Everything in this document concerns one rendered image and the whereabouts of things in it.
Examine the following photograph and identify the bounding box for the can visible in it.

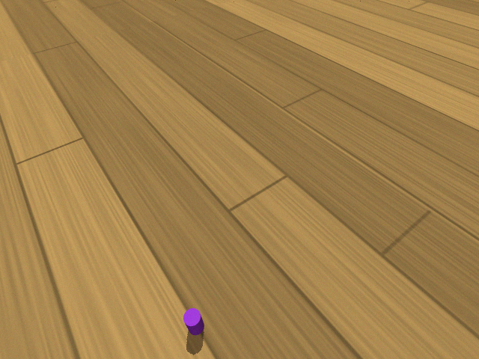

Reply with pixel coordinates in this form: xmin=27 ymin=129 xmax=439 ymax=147
xmin=183 ymin=308 xmax=204 ymax=335

